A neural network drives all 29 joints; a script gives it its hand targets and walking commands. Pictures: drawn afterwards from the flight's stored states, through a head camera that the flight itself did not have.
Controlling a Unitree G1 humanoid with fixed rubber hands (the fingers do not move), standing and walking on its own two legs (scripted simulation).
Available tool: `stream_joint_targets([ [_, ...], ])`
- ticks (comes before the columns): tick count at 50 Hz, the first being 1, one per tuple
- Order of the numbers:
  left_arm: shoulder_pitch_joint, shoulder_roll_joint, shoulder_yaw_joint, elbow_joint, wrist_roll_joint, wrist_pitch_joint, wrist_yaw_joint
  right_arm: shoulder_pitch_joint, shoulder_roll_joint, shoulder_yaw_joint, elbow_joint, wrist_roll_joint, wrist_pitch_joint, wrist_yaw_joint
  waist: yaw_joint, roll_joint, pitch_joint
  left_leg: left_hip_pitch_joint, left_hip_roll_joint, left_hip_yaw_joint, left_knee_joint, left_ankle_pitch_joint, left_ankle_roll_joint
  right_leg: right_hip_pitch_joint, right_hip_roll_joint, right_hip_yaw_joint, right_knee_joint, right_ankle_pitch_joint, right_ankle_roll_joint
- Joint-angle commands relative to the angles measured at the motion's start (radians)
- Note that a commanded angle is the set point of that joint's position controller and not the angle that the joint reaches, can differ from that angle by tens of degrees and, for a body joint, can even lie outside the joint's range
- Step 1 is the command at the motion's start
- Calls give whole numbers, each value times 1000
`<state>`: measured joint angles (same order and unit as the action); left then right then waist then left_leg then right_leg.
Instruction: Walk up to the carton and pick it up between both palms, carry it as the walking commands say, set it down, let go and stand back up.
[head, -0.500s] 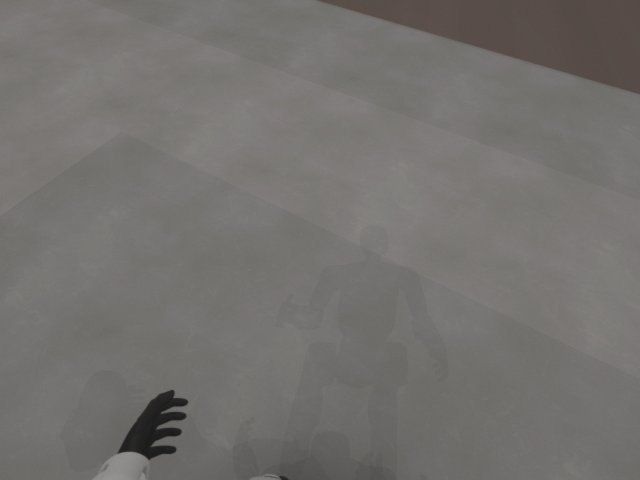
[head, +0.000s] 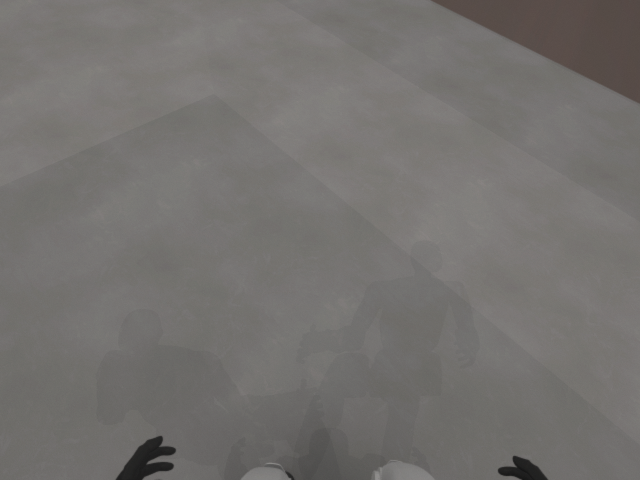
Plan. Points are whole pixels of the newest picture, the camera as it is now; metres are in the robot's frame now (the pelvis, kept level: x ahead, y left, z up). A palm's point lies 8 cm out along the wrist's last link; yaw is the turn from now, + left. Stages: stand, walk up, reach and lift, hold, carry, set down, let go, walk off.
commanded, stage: walk up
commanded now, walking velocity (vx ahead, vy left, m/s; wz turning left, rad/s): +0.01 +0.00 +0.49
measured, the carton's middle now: out of the picture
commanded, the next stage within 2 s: none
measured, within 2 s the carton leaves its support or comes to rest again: neither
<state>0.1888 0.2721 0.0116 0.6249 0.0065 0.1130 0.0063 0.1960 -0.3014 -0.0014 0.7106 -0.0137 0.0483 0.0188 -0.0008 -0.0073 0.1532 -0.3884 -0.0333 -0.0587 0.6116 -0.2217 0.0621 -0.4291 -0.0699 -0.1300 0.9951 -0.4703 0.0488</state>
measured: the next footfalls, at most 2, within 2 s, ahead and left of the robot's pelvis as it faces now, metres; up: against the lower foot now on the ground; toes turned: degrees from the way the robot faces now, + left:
right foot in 0.32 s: +0.00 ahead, -0.18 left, +0.00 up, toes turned +0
left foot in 0.66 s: +0.04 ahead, +0.01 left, +0.00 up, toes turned +21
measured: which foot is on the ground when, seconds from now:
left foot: down 0.00-0.32, up 0.34-0.64, down 0.66-1.00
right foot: up 0.00-0.30, down 0.32-0.68, up 0.70-1.00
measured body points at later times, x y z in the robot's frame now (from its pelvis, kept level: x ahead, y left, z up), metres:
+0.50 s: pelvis -0.03 -0.10 +0.00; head +0.00 -0.11 +0.45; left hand +0.03 +0.18 -0.10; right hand +0.13 -0.34 -0.13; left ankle -0.06 +0.03 -0.64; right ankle -0.04 -0.18 -0.73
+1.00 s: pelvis -0.05 -0.17 +0.00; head +0.00 -0.13 +0.44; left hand -0.03 +0.13 -0.12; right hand +0.16 -0.36 -0.12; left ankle +0.00 -0.01 -0.73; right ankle -0.02 -0.28 -0.71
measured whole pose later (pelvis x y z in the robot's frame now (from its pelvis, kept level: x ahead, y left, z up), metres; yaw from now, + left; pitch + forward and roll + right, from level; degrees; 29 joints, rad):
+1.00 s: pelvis -0.05 -0.17 +0.00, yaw +28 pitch +0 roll -2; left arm 0.13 0.27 0.01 0.62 0.00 0.09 0.00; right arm 0.25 -0.28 0.00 0.71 -0.01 0.07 0.02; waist 0.00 0.00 0.14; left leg -0.43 -0.02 -0.13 0.50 -0.07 -0.02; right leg -0.32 -0.05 -0.16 0.79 -0.47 0.02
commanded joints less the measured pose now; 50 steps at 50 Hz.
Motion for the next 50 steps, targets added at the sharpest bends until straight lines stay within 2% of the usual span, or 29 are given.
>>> stream_joint_targets([
  [1, -29, 112, 56, -35, 1, -33, -9, 83, -187, -89, -63, 0, -19, -20, -35, 195, -302, 229, 183, -390, -281, 109, 18, -67, 41, 125, 65, 44, -9],
  [6, -72, 87, 45, -62, -6, -37, -9, 129, -190, -99, -66, -6, -9, -21, -61, 211, -272, 238, 172, -441, -282, 132, 43, -48, 65, 109, -99, -27, 0],
  [9, -60, 94, 45, -56, -11, -37, -8, 96, -200, -105, -70, -8, 1, -24, -52, 244, -245, 160, 164, -472, -320, 70, 52, 27, 84, 92, -166, -35, 3],
  [11, -49, 89, 48, -47, -13, -39, -3, 67, -205, -107, -74, -13, 14, -24, -43, 260, -246, 74, 149, -439, -322, 56, 47, 120, 96, 62, -244, -21, -2],
  [13, 52, 89, 50, -9, -18, -51, 5, 9, -184, -100, -97, -8, 14, -17, 25, 209, -247, -67, 72, -323, -256, 52, -31, 354, 97, -4, -500, 101, -26],
  [14, 143, 127, 63, 11, -13, -51, 14, -16, -162, -89, -112, -12, 14, -18, 80, 156, -241, -221, 9, -266, -195, -76, -77, 529, 34, 8, -617, 155, -39],
  [15, 201, 205, 88, 35, 4, -50, 18, -7, -107, -77, -128, -18, 8, -18, 98, -107, -210, -375, -79, -140, 28, -301, -104, 565, -168, 190, -733, 29, -76],
  [16, 136, 287, 94, 18, 19, -47, 18, -17, -65, -66, -137, -23, 7, -21, 69, -322, -134, -409, -65, 18, 417, -325, -121, 370, -474, 394, -839, -19, -160],
  [17, 10, 269, 90, -8, 5, -48, 10, -12, -80, -80, -126, -38, 14, -18, 0, -204, -58, -362, 22, 5, 541, -282, -145, 225, -466, 344, -839, -13, -198],
  [18, -37, 226, 83, -35, 9, -50, 8, -55, -90, -92, -107, -34, 19, -9, -5, -148, -32, -292, 16, 13, 654, -219, -143, 114, -424, 265, -877, -64, -214],
  [19, -86, 175, 65, -29, 1, -55, 10, -14, -85, -96, -87, -27, 20, -1, -31, -108, -21, -241, 36, 12, 697, -139, -154, 85, -345, 150, -834, 22, -195],
  [21, -128, 136, 61, -45, 0, -63, 15, 50, -91, -96, -58, -10, 27, 9, -41, -135, -46, -203, 25, 44, 692, -92, -170, 130, -253, 15, -737, 246, -155],
  [22, -94, 139, 63, -51, 1, -65, 13, 43, -87, -89, -70, -7, 27, 12, -26, -147, -53, -211, 31, 59, 662, -100, -175, 187, -250, 11, -710, 346, -150],
  [23, -26, 136, 65, -41, 0, -72, 14, 18, -76, -79, -77, -2, 24, 11, -4, -109, -81, -240, 42, 55, 603, -117, -179, 281, -256, 4, -662, 456, -153],
  [25, 103, 147, 79, -15, 0, -73, 10, -33, -58, -59, -101, 2, 17, 13, 37, -137, -164, -291, 55, 75, 434, -158, -179, 504, -264, 8, -579, 680, -155],
  [27, 142, 167, 94, -11, 7, -72, 7, -64, -37, -40, -117, 6, 3, 18, 55, -187, -224, -234, 58, 99, 271, -207, -166, 548, -293, 19, -514, 859, -166],
  [28, 146, 174, 96, -4, 10, -73, 11, -48, -32, -36, -116, 8, -3, 14, 45, -161, -231, -182, 57, 104, 190, -233, -151, 526, -307, 16, -491, 906, -165],
  [29, 141, 184, 96, -7, 8, -68, 9, -35, -39, -38, -112, 13, -6, 16, 37, -195, -221, -133, 60, 138, 141, -235, -149, 505, -316, -24, -474, 930, -160],
  [31, 130, 173, 94, -12, 10, -63, 5, 57, -34, -39, -81, 18, -16, 13, -6, -139, -266, 36, 39, 138, -8, -123, -122, 438, -292, -54, -404, 859, -131],
  [32, 97, 178, 81, -19, 2, -63, 1, 121, -71, -55, -70, 15, -22, 9, -47, -109, -299, 189, 29, 92, -85, -21, -83, 346, -251, -80, -280, 815, -100],
  [33, 75, 156, 75, -42, -3, -65, -1, 200, -152, -78, -49, 16, -31, -2, -84, 63, -316, 327, 142, -107, -102, 306, -14, 163, -163, -90, -124, 620, -65],
  [34, 24, 84, 54, -86, -2, -62, -12, 244, -244, -101, -26, 4, -33, -12, -91, 329, -276, 410, 359, -460, -141, 634, 58, -100, -16, -50, 25, -91, -23],
  [35, -57, 96, 59, -95, -5, -45, -10, 277, -272, -119, -14, 9, -24, -23, -125, 282, -216, 290, 410, -579, -235, 514, 119, -117, 25, 81, 121, -225, -4],
  [37, -73, 112, 55, -85, -6, -33, -10, 128, -192, -99, -44, 2, -1, -32, -70, 167, -148, 134, 331, -501, -325, -18, 88, -97, -3, 121, 144, -103, -21],
  [38, -49, 110, 53, -71, -4, -36, -14, 63, -173, -91, -56, 0, -1, -33, -47, 151, -181, 139, 273, -443, -326, -75, 56, -79, 0, 103, 107, -39, -23],
  [41, -22, 101, 54, -41, 0, -38, -18, 35, -167, -93, -67, -1, -11, -29, -42, 230, -232, 123, 181, -333, -336, 19, 4, 23, 53, 41, 29, 3, -14],
  [47, -27, 79, 35, -37, -12, -41, -6, 51, -169, -108, -82, -6, 2, -28, -40, 292, -247, 113, 144, -332, -348, 68, 1, 134, 113, -7, -226, -40, -14],
  [49, 102, 84, 44, -2, -17, -44, 5, 5, -156, -103, -98, 0, 4, -25, 36, 324, -266, -49, 61, -229, -337, 25, -96, 419, 131, -50, -501, 73, -44],
  [50, 227, 107, 56, 43, -15, -43, 14, -46, -138, -95, -114, 0, 3, -26, 101, 235, -274, -199, 2, -168, -270, -83, -141, 604, 93, -72, -643, 169, -63],
])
